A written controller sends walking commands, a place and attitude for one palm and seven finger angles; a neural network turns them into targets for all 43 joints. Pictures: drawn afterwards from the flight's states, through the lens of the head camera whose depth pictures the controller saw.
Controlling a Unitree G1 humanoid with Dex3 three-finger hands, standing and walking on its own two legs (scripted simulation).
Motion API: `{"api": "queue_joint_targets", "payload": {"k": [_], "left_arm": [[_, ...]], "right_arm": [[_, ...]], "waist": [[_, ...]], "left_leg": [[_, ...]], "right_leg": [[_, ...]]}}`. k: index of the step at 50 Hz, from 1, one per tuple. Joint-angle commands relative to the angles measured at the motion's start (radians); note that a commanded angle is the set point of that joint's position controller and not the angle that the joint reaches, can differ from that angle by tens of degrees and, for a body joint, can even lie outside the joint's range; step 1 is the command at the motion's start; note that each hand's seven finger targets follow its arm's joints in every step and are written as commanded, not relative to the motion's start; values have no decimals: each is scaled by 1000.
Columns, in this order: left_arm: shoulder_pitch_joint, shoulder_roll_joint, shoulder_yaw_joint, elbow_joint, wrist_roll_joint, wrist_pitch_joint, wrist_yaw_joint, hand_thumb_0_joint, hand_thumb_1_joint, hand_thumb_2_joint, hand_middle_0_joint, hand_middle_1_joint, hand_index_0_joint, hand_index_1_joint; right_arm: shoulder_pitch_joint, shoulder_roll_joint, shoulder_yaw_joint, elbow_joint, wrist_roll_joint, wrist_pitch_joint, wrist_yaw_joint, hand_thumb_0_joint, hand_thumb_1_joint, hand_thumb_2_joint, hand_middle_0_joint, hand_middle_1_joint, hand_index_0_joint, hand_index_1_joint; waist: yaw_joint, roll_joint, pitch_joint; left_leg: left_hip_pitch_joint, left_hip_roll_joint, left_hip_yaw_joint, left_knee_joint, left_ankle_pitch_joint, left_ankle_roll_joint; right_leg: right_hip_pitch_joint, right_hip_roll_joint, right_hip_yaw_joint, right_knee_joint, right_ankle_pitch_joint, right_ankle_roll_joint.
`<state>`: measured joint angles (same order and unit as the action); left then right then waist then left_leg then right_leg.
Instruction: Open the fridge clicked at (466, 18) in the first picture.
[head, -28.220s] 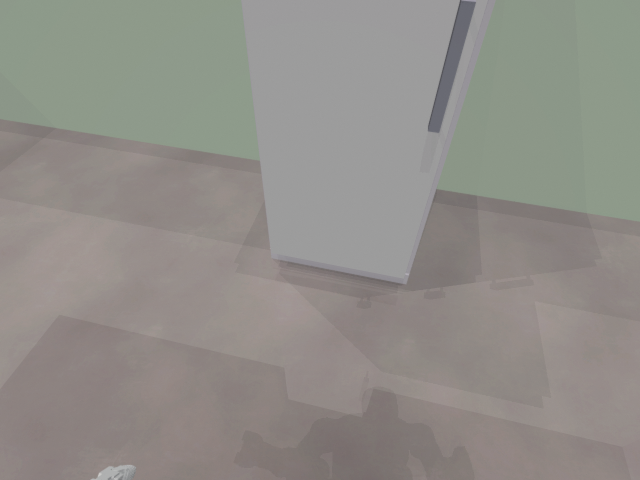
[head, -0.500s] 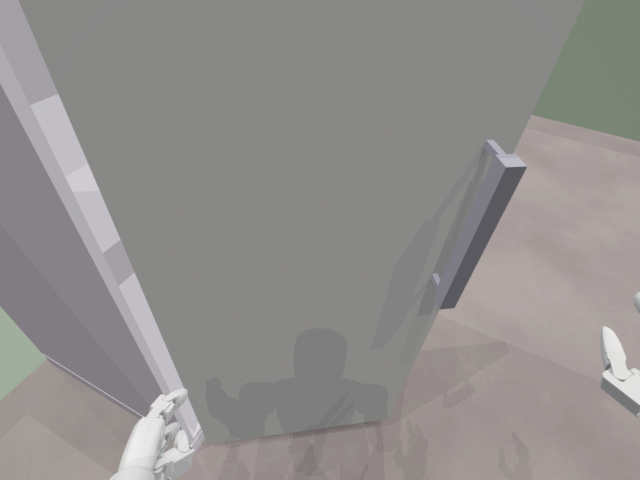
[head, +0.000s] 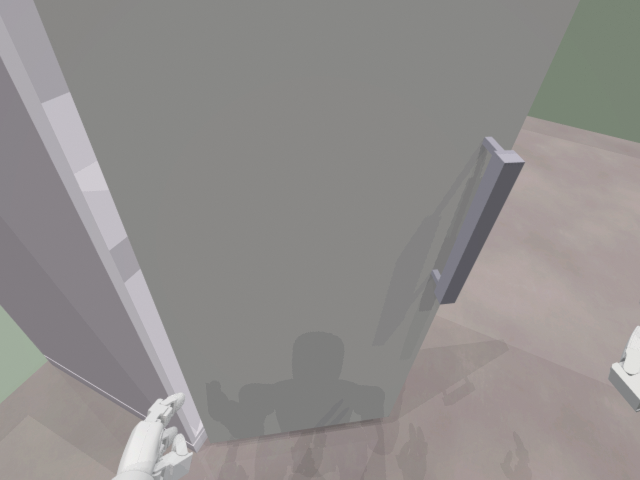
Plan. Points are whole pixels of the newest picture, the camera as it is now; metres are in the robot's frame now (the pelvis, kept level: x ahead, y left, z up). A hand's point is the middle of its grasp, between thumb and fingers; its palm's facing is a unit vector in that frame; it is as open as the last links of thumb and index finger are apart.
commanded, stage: step back with the hand held close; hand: right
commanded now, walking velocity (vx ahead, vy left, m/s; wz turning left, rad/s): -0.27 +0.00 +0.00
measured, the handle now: (464, 228) +0.43 -0.22 +0.11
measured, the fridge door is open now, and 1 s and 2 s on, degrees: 55 55 55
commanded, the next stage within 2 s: stop stepping back and stand still in 1.18 s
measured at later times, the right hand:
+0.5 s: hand out of the picture +0.14 -0.32 +0.15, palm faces +0.40 +0.80 -0.45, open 7.4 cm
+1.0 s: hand out of the picture +0.02 -0.35 +0.16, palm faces +0.53 +0.76 -0.38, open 7.4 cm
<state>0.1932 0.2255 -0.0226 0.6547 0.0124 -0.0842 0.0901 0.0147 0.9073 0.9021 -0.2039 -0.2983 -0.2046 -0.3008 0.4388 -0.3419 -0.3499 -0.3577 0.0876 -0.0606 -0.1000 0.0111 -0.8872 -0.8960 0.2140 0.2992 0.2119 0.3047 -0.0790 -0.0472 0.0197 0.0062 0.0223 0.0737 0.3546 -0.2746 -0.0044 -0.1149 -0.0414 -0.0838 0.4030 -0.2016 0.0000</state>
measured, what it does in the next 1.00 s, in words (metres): shifts its weight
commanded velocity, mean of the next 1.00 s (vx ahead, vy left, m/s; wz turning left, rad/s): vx -0.30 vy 0.00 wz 0.05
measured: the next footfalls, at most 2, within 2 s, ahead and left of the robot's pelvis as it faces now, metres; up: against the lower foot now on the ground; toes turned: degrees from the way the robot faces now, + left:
left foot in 1.12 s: -0.13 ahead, +0.08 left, +0.00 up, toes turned -8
right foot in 1.28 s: -0.09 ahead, -0.17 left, +0.00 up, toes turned -7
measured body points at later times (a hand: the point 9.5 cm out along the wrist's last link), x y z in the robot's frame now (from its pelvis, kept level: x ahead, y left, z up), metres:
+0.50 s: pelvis -0.06 -0.05 -0.01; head -0.05 -0.07 +0.44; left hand +0.11 +0.19 -0.08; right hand +0.11 -0.36 +0.17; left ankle -0.05 +0.12 -0.74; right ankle +0.02 -0.12 -0.74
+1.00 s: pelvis -0.16 -0.07 -0.02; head -0.15 -0.10 +0.43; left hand +0.05 +0.15 -0.08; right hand -0.01 -0.39 +0.18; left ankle -0.09 +0.10 -0.73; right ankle +0.01 -0.13 -0.74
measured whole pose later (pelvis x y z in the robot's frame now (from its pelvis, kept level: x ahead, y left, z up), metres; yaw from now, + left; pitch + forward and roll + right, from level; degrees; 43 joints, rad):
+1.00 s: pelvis -0.16 -0.07 -0.02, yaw -6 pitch -2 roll +6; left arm 0.17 0.21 0.01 0.60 0.01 -0.12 0.09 0.01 0.91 0.90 -0.21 -0.30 -0.21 -0.30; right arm 0.42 -0.41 -0.43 -0.48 0.03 -0.28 -0.12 0.01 -0.89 -0.90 0.22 0.30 0.21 0.30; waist -0.02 -0.04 0.05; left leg -0.35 -0.07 -0.06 0.66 -0.32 -0.01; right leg -0.49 -0.03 -0.07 0.54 -0.11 -0.11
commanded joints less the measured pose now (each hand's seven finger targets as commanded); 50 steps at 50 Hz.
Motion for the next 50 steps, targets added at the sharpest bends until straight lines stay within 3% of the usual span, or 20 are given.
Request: {"api": "queue_joint_targets", "payload": {"k": [1, 2, 4, 7, 10, 13, 16, 19, 23, 25, 30, 33, 35, 39, 43, 45, 47, 48, 49, 50], "left_arm": [[-149, 111, 39, -179, -1, -14, 4, 0, 900, 900, -200, -300, -200, -300], [-146, 108, 41, -191, -3, 0, 0, 0, 900, 900, -200, -300, -200, -300], [-139, 112, 50, -210, -5, 22, 2, 0, 900, 900, -200, -300, -200, -300], [-121, 114, 58, -243, -11, 50, 4, 0, 900, 900, -200, -300, -200, -300], [-119, 115, 60, -265, -15, 65, 10, 0, 900, 900, -200, -300, -200, -300], [-110, 120, 64, -280, -19, 72, 11, 0, 900, 900, -200, -300, -200, -300], [-105, 130, 66, -284, -20, 65, 13, 0, 900, 900, -200, -300, -200, -300], [-108, 147, 69, -288, -19, 46, 16, 0, 900, 900, -200, -300, -200, -300], [-101, 155, 71, -288, -24, 10, 13, 0, 900, 900, -200, -300, -200, -300], [-94, 152, 75, -279, -24, -14, 12, 0, 900, 900, -200, -300, -200, -300], [-69, 144, 77, -246, -15, -57, 11, 0, 900, 900, -200, -300, -200, -300], [-67, 145, 79, -222, -8, -80, 14, 0, 900, 900, -200, -300, -200, -300], [-67, 135, 77, -214, -8, -91, 16, 0, 900, 900, -200, -300, -200, -300], [-64, 131, 83, -201, -2, -92, 12, 0, 900, 900, -200, -300, -200, -300], [-57, 125, 80, -192, -4, -84, 5, 0, 900, 900, -200, -300, -200, -300], [-65, 129, 81, -194, -3, -88, 9, 0, 900, 900, -200, -300, -200, -300], [-93, 150, 92, -209, -6, -95, 12, 0, 900, 900, -200, -300, -200, -300], [-99, 147, 100, -209, 1, -94, 10, 0, 900, 900, -200, -300, -200, -300], [-99, 134, 101, -213, 2, -93, 6, 0, 900, 900, -200, -300, -200, -300], [-100, 128, 105, -212, 3, -92, -4, 0, 900, 900, -200, -300, -200, -300]], "right_arm": [[-146, -236, -131, -183, -19, -102, -12, 0, -900, -900, 200, 300, 200, 300], [-103, -217, -114, -178, -25, -102, -9, 0, -900, -900, 200, 300, 200, 300], [-64, -234, -132, -230, -27, -115, -13, 0, -900, -900, 200, 300, 200, 300], [10, -241, -148, -277, -20, -119, -21, 0, -900, -900, 200, 300, 200, 300], [57, -266, -179, -307, -11, -124, -29, 0, -900, -900, 200, 300, 200, 300], [81, -273, -191, -313, -4, -129, -35, 0, -900, -900, 200, 300, 200, 300], [86, -264, -186, -310, -3, -139, -39, 0, -900, -900, 200, 300, 200, 300], [75, -272, -201, -323, -11, -159, -45, 0, -900, -900, 200, 300, 200, 300], [60, -243, -206, -323, -30, -186, -47, 0, -900, -900, 200, 300, 200, 300], [70, -257, -230, -336, -38, -205, -49, 0, -900, -900, 200, 300, 200, 300], [22, -237, -201, -368, -38, -235, -47, 0, -900, -900, 200, 300, 200, 300], [-23, -226, -186, -343, -48, -248, -52, 0, -900, -900, 200, 300, 200, 300], [-34, -235, -188, -350, -49, -254, -54, 0, -900, -900, 200, 300, 200, 300], [-12, -244, -198, -300, -46, -260, -52, 0, -900, -900, 200, 300, 200, 300], [-71, -238, -168, -323, -50, -277, -53, 0, -900, -900, 200, 300, 200, 300], [-79, -246, -178, -342, -51, -285, -54, 0, -900, -900, 200, 300, 200, 300], [-79, -243, -207, -344, -59, -291, -47, 0, -900, -900, 200, 300, 200, 300], [-74, -260, -231, -336, -58, -290, -42, 0, -900, -900, 200, 300, 200, 300], [-74, -291, -252, -347, -50, -289, -41, 0, -900, -900, 200, 300, 200, 300], [-51, -277, -246, -357, -44, -286, -38, 0, -900, -900, 200, 300, 200, 300]], "waist": [[47, 128, 19], [44, 152, -6], [43, 84, -89], [47, 24, -176], [49, 27, -197], [52, 23, -193], [56, -7, -164], [53, -76, -132], [50, -128, -102], [50, -124, -112], [65, -44, -103], [65, -84, -88], [65, -77, -108], [65, 1, -101], [81, 50, -70], [82, -29, -103], [63, -194, -150], [50, -218, -175], [45, -180, -192], [42, -156, -187]], "left_leg": [[-260, 70, -85, -135, 328, -22], [-260, 83, -92, -120, 386, -29], [-216, 90, -77, -64, 493, -31], [-184, 73, -65, -1, 523, -30], [-182, 52, -58, 29, 501, -25], [-190, 36, -60, 45, 438, -23], [-195, 18, -59, 49, 298, -20], [-145, -12, -57, 89, 157, -17], [-8, -40, -58, 235, 91, -18], [6, -48, -72, 253, 64, -15], [-188, -32, -120, 140, -69, 10], [-240, -47, -132, 131, -133, 19], [-251, -51, -141, 129, -91, 22], [-352, -21, -234, 27, -155, 45], [-530, 11, -249, -31, -223, 54], [-452, -41, -184, 66, -125, 25], [-172, -130, -88, 353, -77, -8], [-79, -144, -64, 487, -75, -4], [-94, -143, -70, 521, -108, 3], [-127, -127, -65, 509, -157, 15]], "right_leg": [[7, 12, 35, 66, 101, -53], [-1, 13, 26, 89, 113, -52], [8, 11, 20, 91, 183, -50], [26, -8, 22, 84, 320, -48], [21, -25, 38, 74, 384, -48], [-10, -38, 54, 57, 363, -49], [-69, -52, 77, 15, 237, -52], [-203, -77, 128, -70, -19, -72], [-477, -132, 211, -168, -397, -110], [-521, -137, 240, -168, -463, -119], [-389, -98, 212, -88, -440, -80], [-367, -99, 230, -104, -473, -72], [-325, -95, 233, -96, -428, -69], [-255, -57, 181, -8, -369, -53], [-141, -38, 163, 76, -316, -35], [-164, -85, 213, -41, -336, -47], [-418, -215, 323, -254, -579, -93], [-503, -266, 338, -295, -607, -106], [-485, -271, 326, -278, -530, -110], [-450, -264, 270, -242, -456, -103]]}}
